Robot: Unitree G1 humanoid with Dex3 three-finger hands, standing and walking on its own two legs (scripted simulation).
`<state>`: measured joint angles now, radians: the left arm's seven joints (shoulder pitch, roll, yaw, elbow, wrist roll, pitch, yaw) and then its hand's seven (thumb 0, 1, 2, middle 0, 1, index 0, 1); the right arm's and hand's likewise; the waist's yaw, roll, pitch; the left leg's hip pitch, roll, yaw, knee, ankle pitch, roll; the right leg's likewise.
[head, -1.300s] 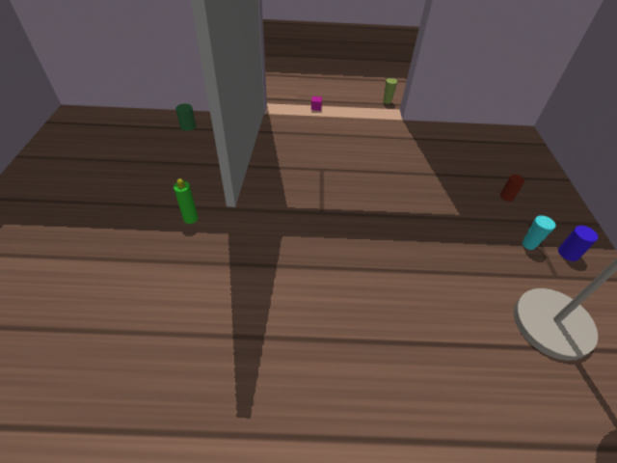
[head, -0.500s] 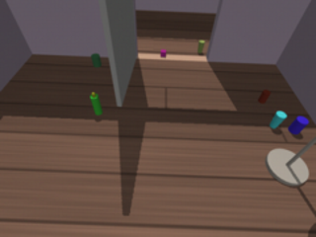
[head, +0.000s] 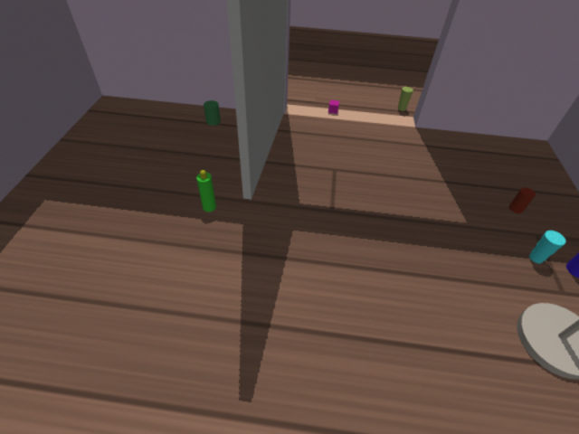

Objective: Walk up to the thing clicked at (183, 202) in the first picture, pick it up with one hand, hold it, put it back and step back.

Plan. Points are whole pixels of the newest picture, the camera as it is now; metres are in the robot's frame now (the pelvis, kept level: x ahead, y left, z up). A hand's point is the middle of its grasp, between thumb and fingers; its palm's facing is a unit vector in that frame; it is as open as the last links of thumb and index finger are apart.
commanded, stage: walk up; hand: left
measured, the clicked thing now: (206, 189) +1.22 +0.39 -0.66
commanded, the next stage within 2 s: none
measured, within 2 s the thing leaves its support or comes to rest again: neither
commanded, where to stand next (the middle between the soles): +0.91 +0.13 m, yaw +9 degrees
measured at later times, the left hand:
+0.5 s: hand (82, 370) +0.25 +0.34 -0.14, palm faces +0.03 -0.93 -0.36, open 7.4 cm
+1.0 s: hand (107, 317) +0.36 +0.35 -0.17, palm faces +0.17 -0.92 -0.34, open 7.4 cm
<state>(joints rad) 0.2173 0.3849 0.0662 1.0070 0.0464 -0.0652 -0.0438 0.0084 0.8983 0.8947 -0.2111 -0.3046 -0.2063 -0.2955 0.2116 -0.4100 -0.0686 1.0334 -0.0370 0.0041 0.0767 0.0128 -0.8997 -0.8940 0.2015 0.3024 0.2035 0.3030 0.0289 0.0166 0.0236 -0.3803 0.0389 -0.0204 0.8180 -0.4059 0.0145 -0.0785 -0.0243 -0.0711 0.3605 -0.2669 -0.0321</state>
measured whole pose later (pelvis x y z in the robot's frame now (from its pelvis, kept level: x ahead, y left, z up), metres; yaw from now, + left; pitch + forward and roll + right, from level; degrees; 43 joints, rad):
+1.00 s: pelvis +0.42 +0.08 -0.02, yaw +11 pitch -2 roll -1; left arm 0.41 0.44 0.05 0.87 0.02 -0.06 -0.06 0.01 0.90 0.90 -0.21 -0.30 -0.20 -0.30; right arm 0.21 -0.42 -0.07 0.85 -0.03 -0.07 0.08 0.01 -0.90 -0.89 0.20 0.30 0.20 0.30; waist 0.06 -0.03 0.07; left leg -0.41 0.04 0.06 0.58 -0.13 0.03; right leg -0.10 -0.07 -0.14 0.63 -0.47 -0.01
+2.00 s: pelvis +0.77 +0.12 -0.01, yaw +9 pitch -3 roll +0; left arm 0.33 0.44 0.03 0.89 0.01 -0.04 -0.05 0.01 0.90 0.90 -0.21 -0.30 -0.20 -0.29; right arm 0.31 -0.40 -0.04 0.83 -0.01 -0.09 0.05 0.01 -0.90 -0.89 0.20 0.30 0.21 0.30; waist -0.01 -0.07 0.07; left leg -0.26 0.02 0.10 0.54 -0.24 0.03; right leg -0.46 -0.06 0.00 0.99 -0.36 -0.03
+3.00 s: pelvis +0.89 +0.12 +0.00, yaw +11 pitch -2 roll +0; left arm 0.09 0.36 -0.01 1.16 0.00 -0.02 -0.01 0.01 0.90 0.90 -0.21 -0.30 -0.20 -0.29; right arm 0.03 -0.36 0.00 1.12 0.01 -0.01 0.02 0.01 -0.90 -0.89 0.20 0.30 0.20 0.30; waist 0.02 0.01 0.05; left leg -0.17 0.02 0.02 0.42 -0.21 -0.01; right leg -0.16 -0.04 -0.04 0.40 -0.19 0.03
